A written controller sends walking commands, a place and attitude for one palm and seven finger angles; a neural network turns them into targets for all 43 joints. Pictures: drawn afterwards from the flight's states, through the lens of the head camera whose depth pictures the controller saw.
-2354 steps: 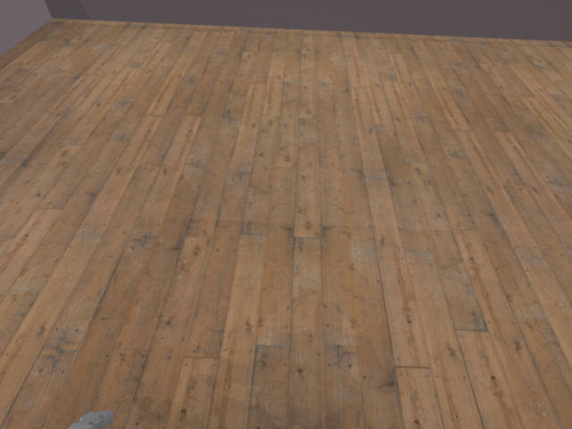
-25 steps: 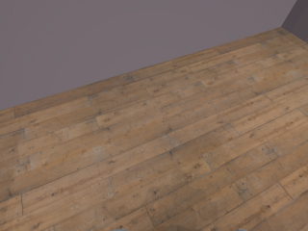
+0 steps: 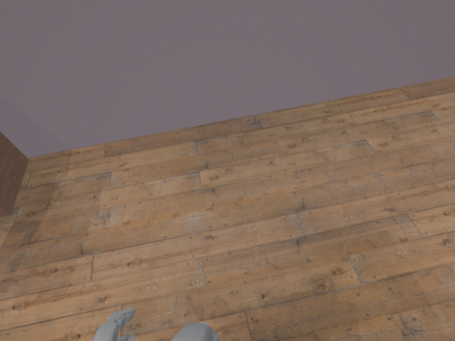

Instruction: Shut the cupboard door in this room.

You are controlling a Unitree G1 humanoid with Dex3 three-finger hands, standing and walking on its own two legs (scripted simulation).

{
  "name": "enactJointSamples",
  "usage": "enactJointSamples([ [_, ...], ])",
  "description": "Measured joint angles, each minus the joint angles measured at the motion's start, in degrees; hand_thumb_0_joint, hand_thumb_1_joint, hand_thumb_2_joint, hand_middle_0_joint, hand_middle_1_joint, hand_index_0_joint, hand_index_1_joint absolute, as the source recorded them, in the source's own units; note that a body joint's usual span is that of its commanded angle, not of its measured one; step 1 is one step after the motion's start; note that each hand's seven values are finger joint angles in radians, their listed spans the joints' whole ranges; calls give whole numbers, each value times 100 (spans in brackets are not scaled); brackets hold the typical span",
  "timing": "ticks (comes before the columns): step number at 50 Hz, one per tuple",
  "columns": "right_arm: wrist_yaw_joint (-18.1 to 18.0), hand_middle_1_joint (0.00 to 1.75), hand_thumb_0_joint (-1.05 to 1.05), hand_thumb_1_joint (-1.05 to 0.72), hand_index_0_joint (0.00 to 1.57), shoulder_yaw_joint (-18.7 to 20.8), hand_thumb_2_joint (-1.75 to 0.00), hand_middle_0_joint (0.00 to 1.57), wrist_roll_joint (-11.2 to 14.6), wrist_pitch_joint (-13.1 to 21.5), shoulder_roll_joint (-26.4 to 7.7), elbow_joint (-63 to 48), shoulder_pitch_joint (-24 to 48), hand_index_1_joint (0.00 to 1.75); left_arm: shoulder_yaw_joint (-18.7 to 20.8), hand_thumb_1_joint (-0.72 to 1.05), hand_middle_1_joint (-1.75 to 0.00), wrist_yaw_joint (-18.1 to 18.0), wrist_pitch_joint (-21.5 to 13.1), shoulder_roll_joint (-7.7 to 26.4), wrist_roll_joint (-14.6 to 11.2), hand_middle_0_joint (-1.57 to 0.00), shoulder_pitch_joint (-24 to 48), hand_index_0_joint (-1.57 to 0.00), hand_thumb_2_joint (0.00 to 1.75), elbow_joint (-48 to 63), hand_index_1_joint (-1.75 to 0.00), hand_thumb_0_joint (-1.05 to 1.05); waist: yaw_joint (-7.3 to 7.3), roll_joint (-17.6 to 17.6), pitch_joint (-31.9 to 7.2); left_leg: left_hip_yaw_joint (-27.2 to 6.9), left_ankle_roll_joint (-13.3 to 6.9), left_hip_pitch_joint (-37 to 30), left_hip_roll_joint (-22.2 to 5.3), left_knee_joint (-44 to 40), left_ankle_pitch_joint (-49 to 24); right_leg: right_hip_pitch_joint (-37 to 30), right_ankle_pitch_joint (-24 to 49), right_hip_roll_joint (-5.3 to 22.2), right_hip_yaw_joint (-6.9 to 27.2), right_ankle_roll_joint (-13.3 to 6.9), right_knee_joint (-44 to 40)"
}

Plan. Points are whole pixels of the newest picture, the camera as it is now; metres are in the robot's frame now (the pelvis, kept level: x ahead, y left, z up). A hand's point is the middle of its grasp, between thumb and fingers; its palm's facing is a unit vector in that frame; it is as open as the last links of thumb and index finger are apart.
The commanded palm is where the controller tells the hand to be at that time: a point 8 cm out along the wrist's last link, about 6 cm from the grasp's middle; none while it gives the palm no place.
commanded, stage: walk to a spot facing it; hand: left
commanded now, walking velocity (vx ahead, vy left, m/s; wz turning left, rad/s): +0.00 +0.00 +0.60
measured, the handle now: out of the picture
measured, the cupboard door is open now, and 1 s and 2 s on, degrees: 77 77 77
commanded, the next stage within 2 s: turn to face it in 1.90 s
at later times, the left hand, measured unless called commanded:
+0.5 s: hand out of the picture -0.03 +0.26 -0.17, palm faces +0.38 -0.89 -0.26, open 7.4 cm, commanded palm none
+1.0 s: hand (118, 298) +0.22 +0.26 -0.15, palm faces +0.53 -0.82 -0.23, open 7.3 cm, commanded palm none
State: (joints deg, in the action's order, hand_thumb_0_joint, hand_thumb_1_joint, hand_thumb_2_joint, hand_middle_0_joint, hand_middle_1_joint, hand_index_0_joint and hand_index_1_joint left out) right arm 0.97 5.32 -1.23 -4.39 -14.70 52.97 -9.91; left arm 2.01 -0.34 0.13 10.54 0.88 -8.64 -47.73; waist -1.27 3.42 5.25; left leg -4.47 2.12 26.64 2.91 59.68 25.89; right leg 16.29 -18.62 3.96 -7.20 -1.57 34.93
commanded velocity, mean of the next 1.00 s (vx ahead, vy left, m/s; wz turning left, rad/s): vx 0.32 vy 0.00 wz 0.47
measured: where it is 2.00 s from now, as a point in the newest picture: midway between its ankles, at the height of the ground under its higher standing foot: (168, 238)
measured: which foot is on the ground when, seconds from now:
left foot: up 0.00-0.36, down 0.38-0.78, up 0.80-1.00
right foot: down 0.00-0.38, up 0.40-0.76, down 0.78-1.00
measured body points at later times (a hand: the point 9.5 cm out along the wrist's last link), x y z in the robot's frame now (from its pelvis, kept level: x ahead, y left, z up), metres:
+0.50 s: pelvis +0.06 +0.05 +0.00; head +0.08 +0.07 +0.45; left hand -0.05 +0.31 -0.15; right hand +0.25 -0.15 -0.12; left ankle -0.01 +0.14 -0.73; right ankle +0.04 -0.09 -0.66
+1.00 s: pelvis +0.26 +0.07 +0.01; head +0.29 +0.07 +0.45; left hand +0.19 +0.31 -0.13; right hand +0.42 -0.12 -0.15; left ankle +0.18 +0.19 -0.63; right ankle +0.32 +0.00 -0.73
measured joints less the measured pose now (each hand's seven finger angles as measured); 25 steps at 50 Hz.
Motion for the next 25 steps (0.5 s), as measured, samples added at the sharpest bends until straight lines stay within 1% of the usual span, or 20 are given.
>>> enactJointSamples([
  [1,23,30,1,-91,20,13,-90,20,-8,-17,-23,25,2,30,-8,90,-30,-8,4,-35,7,-20,-44,-21,89,-9,-30,0,-3,-2,7,84,34,113,-52,399,-114,-71,20,37,-66,-4,-85],
  [3,59,30,1,-91,20,23,-90,20,-10,-37,-40,56,1,30,-13,90,-30,-27,19,-76,24,-20,-123,-21,89,-55,-30,0,-21,-41,14,216,107,207,-178,757,-302,-193,76,117,-200,2,-247],
  [6,88,30,1,-91,20,8,-90,20,-13,-65,-24,91,-13,30,-10,90,-30,-26,21,-82,39,-20,-229,-21,89,-133,-30,0,-25,-143,18,356,188,110,-360,515,-365,-330,121,239,-424,6,-428],
  [9,128,30,1,-91,20,-20,-90,20,-26,-82,2,147,-15,30,11,90,-30,5,-32,-47,47,-20,-345,-21,89,-239,-30,0,31,-223,5,497,201,-94,-518,-80,-343,-465,127,332,-694,36,-578],
  [13,188,30,1,-91,20,-86,-90,19,-30,-41,52,200,80,30,85,90,-30,59,-125,99,66,-20,-557,-21,89,-438,-30,0,196,-366,-30,759,117,-402,-639,-1047,-189,-612,68,472,-1040,124,-666],
  [16,202,30,1,-91,20,-147,-90,19,-21,48,97,141,219,30,168,90,-30,89,-149,271,78,-20,-756,-21,89,-626,-30,0,334,-495,-51,964,11,-671,-632,-1796,-116,-705,-55,608,-1265,244,-596],
  [18,199,30,1,-91,20,-183,-90,19,-29,145,116,48,307,30,224,90,-30,106,-137,397,69,-20,-925,-21,89,-768,-30,0,393,-576,-88,1138,-68,-960,-582,-2434,-290,-729,-224,736,-1379,363,-387],
  [19,194,30,1,-91,20,-202,-90,19,-36,219,105,-29,336,30,249,90,-30,125,-123,454,49,-20,-1044,-21,89,-825,-30,0,407,-601,-131,1186,-160,-1145,-534,-2806,-447,-662,-381,828,-1390,431,-118],
  [20,174,30,1,-91,20,-198,-90,20,-53,313,110,-97,384,30,281,90,-30,153,-75,509,25,-20,-1112,-21,89,-898,-30,0,386,-628,-140,1168,-243,-1120,-490,-2787,-800,-469,-648,887,-1215,492,453],
  [21,144,30,1,-91,20,-204,-90,20,-48,409,135,-137,415,30,300,90,-30,171,7,560,25,-20,-1131,-21,89,-978,-30,0,375,-660,-128,1154,-295,-1092,-454,-2608,-803,-196,-914,846,-859,524,1166],
  [22,111,30,1,-91,20,-220,-90,20,-34,488,157,-166,394,30,310,90,-30,173,89,594,28,-20,-1121,-20,89,-1052,-30,0,358,-661,-145,1122,-325,-1125,-435,-2534,-710,89,-1045,744,-534,540,1829],
  [23,73,30,1,-91,20,-236,-90,20,-25,541,174,-183,331,30,321,90,-30,174,142,607,28,-20,-1084,-20,89,-1108,-30,0,337,-639,-175,1069,-337,-1208,-420,-2576,-636,349,-1017,644,-304,554,2338],
  [25,3,30,1,-91,20,-260,-90,20,-19,604,203,-159,157,30,328,91,-30,205,157,598,35,-20,-960,-20,89,-1110,-30,1,305,-579,-218,945,-331,-1462,-380,-2876,-640,780,-681,530,-29,581,2843],
])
